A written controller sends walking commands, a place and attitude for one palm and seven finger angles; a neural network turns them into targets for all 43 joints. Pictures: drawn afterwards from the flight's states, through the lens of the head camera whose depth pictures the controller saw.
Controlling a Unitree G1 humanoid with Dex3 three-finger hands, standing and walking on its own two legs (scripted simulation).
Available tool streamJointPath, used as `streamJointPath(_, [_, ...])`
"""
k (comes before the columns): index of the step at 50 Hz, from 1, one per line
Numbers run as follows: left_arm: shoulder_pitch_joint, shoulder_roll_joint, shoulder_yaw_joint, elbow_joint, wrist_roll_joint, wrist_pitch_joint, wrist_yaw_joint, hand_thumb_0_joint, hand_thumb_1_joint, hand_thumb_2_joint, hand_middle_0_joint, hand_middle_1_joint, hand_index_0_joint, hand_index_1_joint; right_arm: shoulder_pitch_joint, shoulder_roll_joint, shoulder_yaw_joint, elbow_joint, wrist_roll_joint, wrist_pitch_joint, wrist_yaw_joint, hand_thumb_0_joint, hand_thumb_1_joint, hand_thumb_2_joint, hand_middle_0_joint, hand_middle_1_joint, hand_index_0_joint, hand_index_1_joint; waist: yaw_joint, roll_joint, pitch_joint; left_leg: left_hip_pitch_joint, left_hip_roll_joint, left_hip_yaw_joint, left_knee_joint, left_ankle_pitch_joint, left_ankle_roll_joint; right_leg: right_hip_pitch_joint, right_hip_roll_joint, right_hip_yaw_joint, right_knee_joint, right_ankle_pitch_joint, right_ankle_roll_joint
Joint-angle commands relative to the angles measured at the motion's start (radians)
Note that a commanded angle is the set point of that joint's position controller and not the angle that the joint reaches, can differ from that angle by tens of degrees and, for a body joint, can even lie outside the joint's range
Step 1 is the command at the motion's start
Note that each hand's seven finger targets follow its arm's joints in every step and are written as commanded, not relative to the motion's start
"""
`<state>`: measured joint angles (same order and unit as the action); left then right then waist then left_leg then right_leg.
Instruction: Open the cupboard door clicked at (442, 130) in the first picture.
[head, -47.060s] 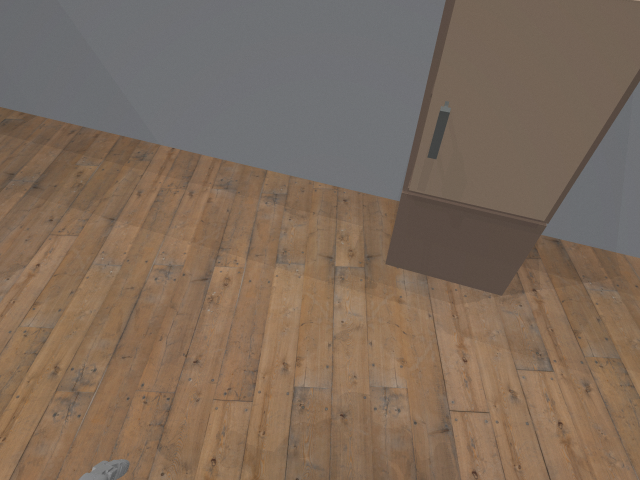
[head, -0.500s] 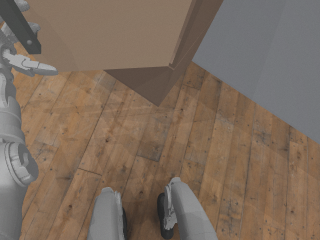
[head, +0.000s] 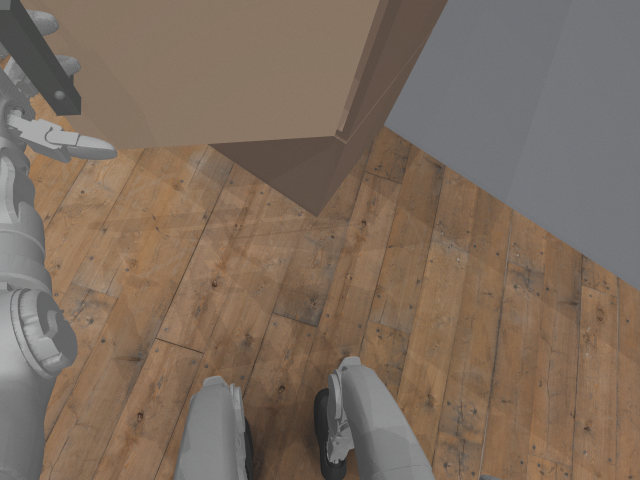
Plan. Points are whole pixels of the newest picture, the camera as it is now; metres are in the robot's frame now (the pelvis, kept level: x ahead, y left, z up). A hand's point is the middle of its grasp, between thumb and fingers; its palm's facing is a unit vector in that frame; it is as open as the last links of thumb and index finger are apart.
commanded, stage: slide the fingers in behind the handle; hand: left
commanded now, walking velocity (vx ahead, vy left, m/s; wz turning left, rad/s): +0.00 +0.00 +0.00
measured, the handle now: (39, 45) +0.59 +0.26 +0.05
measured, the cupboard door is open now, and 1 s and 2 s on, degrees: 43 44 83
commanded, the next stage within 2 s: close the thumb around the handle in 0.04 s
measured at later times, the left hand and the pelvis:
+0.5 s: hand (58, 96) +0.54 +0.24 +0.04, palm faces +0.08 -1.00 -0.02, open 10.3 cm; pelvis +0.00 +0.01 +0.00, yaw +0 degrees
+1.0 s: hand (61, 95) +0.54 +0.24 +0.04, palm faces +0.09 -1.00 -0.01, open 6.3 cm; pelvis +0.00 +0.00 +0.00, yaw +0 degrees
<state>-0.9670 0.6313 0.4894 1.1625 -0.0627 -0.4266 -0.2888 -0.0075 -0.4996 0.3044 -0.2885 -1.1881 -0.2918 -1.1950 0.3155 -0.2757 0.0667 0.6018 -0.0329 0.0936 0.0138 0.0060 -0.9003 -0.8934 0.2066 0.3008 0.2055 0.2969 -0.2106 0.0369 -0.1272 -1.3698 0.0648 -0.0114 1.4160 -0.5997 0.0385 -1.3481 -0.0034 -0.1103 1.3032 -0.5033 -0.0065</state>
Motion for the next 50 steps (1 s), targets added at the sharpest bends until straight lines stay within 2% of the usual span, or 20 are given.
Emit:
streamJointPath(1, [-0.364, 0.262, 0.022, -0.205, -0.016, -0.064, -0.001, 0.0, -0.5, 0.3, -0.3, -1.2, -0.3, -1.2, 0.207, -0.197, -0.067, -0.032, 0.002, -0.005, -0.008, 0.0, -0.9, -0.9, 0.2, 0.3, 0.2, 0.3, -0.002, 0.193, -0.598, 0.45, -0.025, -0.077, -0.153, 0.482, -0.01, 0.295, 0.042, 0.06, -0.123, 0.297, -0.014])
streamJointPath(7, [-0.39, 0.267, 0.025, -0.214, -0.013, -0.067, 0.003, 0.0, -0.5, 0.3, -0.3, -1.2, -0.3, -1.2, 0.208, -0.199, -0.068, -0.031, 0.001, -0.004, -0.009, 0.0, -0.9, -0.9, 0.2, 0.3, 0.2, 0.3, -0.011, 0.2, -0.601, 0.478, -0.021, -0.091, -0.151, 0.5, -0.012, 0.253, 0.043, 0.054, -0.113, 0.287, -0.016])
streamJointPath(8, [-0.387, 0.238, 0.002, -0.202, -0.014, -0.063, 0.001, 0.0, -0.444, 0.324, -0.304, -1.206, -0.304, -1.206, 0.206, -0.198, -0.068, -0.029, 0.002, -0.005, -0.007, 0.0, -0.9, -0.9, 0.2, 0.3, 0.2, 0.3, -0.016, 0.203, -0.586, 0.48, -0.02, -0.09, -0.153, 0.49, -0.014, 0.242, 0.043, 0.052, -0.12, 0.277, -0.013])
streamJointPath(9, [-0.385, 0.274, 0.032, -0.205, -0.013, -0.064, 0.006, 0.0, -0.388, 0.348, -0.308, -1.212, -0.308, -1.212, 0.206, -0.203, -0.067, -0.03, 0.001, -0.004, -0.009, 0.0, -0.9, -0.9, 0.2, 0.3, 0.2, 0.3, -0.007, 0.19, -0.588, 0.471, -0.018, -0.095, -0.156, 0.474, -0.016, 0.244, 0.043, 0.049, -0.116, 0.26, -0.014])
streamJointPath(10, [-0.407, 0.251, 0.008, -0.212, -0.013, -0.063, 0.007, 0.0, -0.332, 0.372, -0.312, -1.218, -0.312, -1.218, 0.206, -0.201, -0.067, -0.03, 0.0, -0.005, -0.009, 0.0, -0.9, -0.9, 0.2, 0.3, 0.2, 0.3, -0.019, 0.196, -0.586, 0.476, -0.019, -0.095, -0.157, 0.476, -0.013, 0.241, 0.043, 0.05, -0.12, 0.263, -0.013])
streamJointPath(13, [-0.403, 0.245, 0.01, -0.243, -0.012, -0.073, 0.011, 0.0, -0.164, 0.444, -0.324, -1.236, -0.324, -1.236, 0.213, -0.202, -0.071, -0.027, -0.003, -0.005, -0.005, 0.0, -0.9, -0.9, 0.2, 0.3, 0.2, 0.3, -0.004, 0.237, -0.629, 0.548, -0.016, -0.111, -0.164, 0.53, -0.026, 0.217, 0.042, 0.042, -0.113, 0.268, -0.018])
streamJointPath(19, [-0.405, 0.207, -0.015, -0.233, -0.01, -0.076, 0.021, 0.0, 0.172, 0.588, -0.348, -1.272, -0.348, -1.272, 0.212, -0.201, -0.073, -0.019, -0.003, -0.003, -0.001, 0.0, -0.9, -0.9, 0.2, 0.3, 0.2, 0.3, -0.013, 0.229, -0.597, 0.569, -0.012, -0.126, -0.177, 0.528, -0.036, 0.181, 0.043, 0.032, -0.119, 0.245, -0.018])
streamJointPath(22, [-0.412, 0.244, 0.014, -0.217, -0.008, -0.077, 0.029, 0.0, 0.34, 0.66, -0.36, -1.29, -0.36, -1.29, 0.216, -0.202, -0.07, -0.018, -0.005, -0.005, -0.005, 0.0, -0.9, -0.9, 0.2, 0.3, 0.2, 0.3, -0.016, 0.192, -0.579, 0.52, -0.016, -0.116, -0.177, 0.482, -0.024, 0.21, 0.044, 0.039, -0.123, 0.239, -0.017])
streamJointPath(24, [-0.416, 0.251, 0.011, -0.225, -0.002, -0.083, 0.029, 0.0, 0.452, 0.708, -0.368, -1.302, -0.368, -1.302, 0.215, -0.201, -0.068, -0.019, -0.005, -0.004, -0.006, 0.0, -0.9, -0.9, 0.2, 0.3, 0.2, 0.3, -0.01, 0.218, -0.595, 0.534, -0.017, -0.117, -0.178, 0.505, -0.028, 0.216, 0.042, 0.039, -0.12, 0.249, -0.019])
streamJointPath(27, [-0.402, 0.203, -0.017, -0.245, -0.007, -0.095, 0.023, 0.0, 0.62, 0.78, -0.38, -1.32, -0.38, -1.32, 0.22, -0.198, -0.075, -0.017, -0.008, -0.004, -0.002, 0.0, -0.9, -0.9, 0.2, 0.3, 0.2, 0.3, -0.008, 0.239, -0.623, 0.598, -0.012, -0.128, -0.18, 0.559, -0.039, 0.19, 0.042, 0.033, -0.118, 0.256, -0.022])
streamJointPath(28, [-0.376, 0.187, -0.023, -0.224, -0.007, -0.091, 0.023, 0.0, 0.676, 0.804, -0.384, -1.326, -0.384, -1.326, 0.22, -0.198, -0.076, -0.015, -0.006, -0.001, 0.0, 0.0, -0.9, -0.9, 0.2, 0.3, 0.2, 0.3, -0.006, 0.244, -0.603, 0.606, -0.01, -0.132, -0.185, 0.567, -0.045, 0.173, 0.043, 0.028, -0.121, 0.251, -0.021])
streamJointPath(29, [-0.397, 0.181, -0.027, -0.232, -0.011, -0.089, 0.025, 0.0, 0.732, 0.828, -0.388, -1.332, -0.388, -1.332, 0.219, -0.2, -0.077, -0.011, -0.008, 0.0, 0.0, 0.0, -0.9, -0.9, 0.2, 0.3, 0.2, 0.3, -0.016, 0.233, -0.595, 0.605, -0.008, -0.134, -0.181, 0.567, -0.044, 0.165, 0.042, 0.027, -0.122, 0.254, -0.019])
streamJointPath(30, [-0.394, 0.199, -0.015, -0.239, -0.011, -0.089, 0.027, 0.0, 0.788, 0.852, -0.392, -1.338, -0.392, -1.338, 0.222, -0.2, -0.077, -0.012, -0.009, 0.002, 0.0, 0.0, -0.9, -0.9, 0.2, 0.3, 0.2, 0.3, -0.006, 0.239, -0.598, 0.603, -0.009, -0.131, -0.183, 0.566, -0.044, 0.179, 0.043, 0.03, -0.124, 0.255, -0.02])
streamJointPath(32, [-0.398, 0.178, -0.03, -0.232, -0.012, -0.091, 0.029, 0.0, 0.9, 0.9, -0.4, -1.35, -0.4, -1.35, 0.22, -0.199, -0.078, -0.014, -0.007, 0.001, 0.001, 0.0, -0.9, -0.9, 0.2, 0.3, 0.2, 0.3, -0.016, 0.216, -0.587, 0.587, -0.011, -0.128, -0.186, 0.545, -0.037, 0.184, 0.043, 0.032, -0.127, 0.253, -0.02])
streamJointPath(35, [-0.399, 0.2, -0.013, -0.232, -0.01, -0.094, 0.035, 0.0, 0.9, 0.9, -0.4, -1.35, -0.4, -1.35, 0.22, -0.198, -0.077, -0.011, -0.009, 0.003, 0.0, 0.0, -0.9, -0.9, 0.2, 0.3, 0.2, 0.3, -0.012, 0.202, -0.598, 0.562, -0.015, -0.119, -0.181, 0.532, -0.032, 0.218, 0.044, 0.037, -0.131, 0.264, -0.018])
streamJointPath(38, [-0.39, 0.179, -0.031, -0.209, -0.007, -0.097, 0.031, 0.0, 0.9, 0.9, -0.4, -1.35, -0.4, -1.35, 0.219, -0.197, -0.076, -0.007, -0.008, 0.004, 0.0, 0.0, -0.9, -0.9, 0.2, 0.3, 0.2, 0.3, -0.017, 0.205, -0.585, 0.561, -0.016, -0.118, -0.18, 0.526, -0.032, 0.202, 0.044, 0.038, -0.131, 0.259, -0.019])
streamJointPath(41, [-0.399, 0.207, -0.019, -0.193, 0.001, -0.093, 0.035, 0.0, 0.9, 0.9, -0.4, -1.35, -0.4, -1.35, 0.215, -0.195, -0.071, -0.011, -0.008, 0.005, -0.001, 0.0, -0.9, -0.9, 0.2, 0.3, 0.2, 0.3, -0.016, 0.196, -0.555, 0.509, -0.021, -0.103, -0.177, 0.483, -0.023, 0.227, 0.044, 0.044, -0.135, 0.25, -0.019])
streamJointPath(46, [-0.411, 0.234, -0.01, -0.189, 0.01, -0.087, 0.03, 0.0, 0.9, 0.9, -0.4, -1.35, -0.4, -1.35, 0.214, -0.196, -0.068, -0.016, -0.007, 0.006, -0.006, 0.0, -0.9, -0.9, 0.2, 0.3, 0.2, 0.3, -0.022, 0.184, -0.57, 0.476, -0.023, -0.093, -0.163, 0.474, -0.014, 0.252, 0.044, 0.053, -0.13, 0.265, -0.016])
streamJointPath(48, [-0.399, 0.241, -0.004, -0.183, 0.009, -0.087, 0.023, 0.0, 0.9, 0.9, -0.4, -1.35, -0.4, -1.35, 0.211, -0.197, -0.067, -0.02, -0.007, 0.007, -0.006, 0.0, -0.9, -0.9, 0.2, 0.3, 0.2, 0.3, -0.015, 0.207, -0.578, 0.491, -0.022, -0.095, -0.162, 0.483, -0.018, 0.24, 0.044, 0.051, -0.125, 0.265, -0.019])
streamJointPath(50, [-0.351, 0.235, 0.002, -0.194, -0.005, -0.08, 0.012, 0.0, 0.9, 0.9, -0.4, -1.35, -0.4, -1.35, 0.205, -0.194, -0.067, -0.031, -0.004, 0.007, -0.005, 0.0, -0.9, -0.9, 0.2, 0.3, 0.2, 0.3, -0.002, 0.185, -0.584, 0.467, -0.026, -0.082, -0.162, 0.483, -0.013, 0.284, 0.043, 0.056, -0.128, 0.288, -0.017])
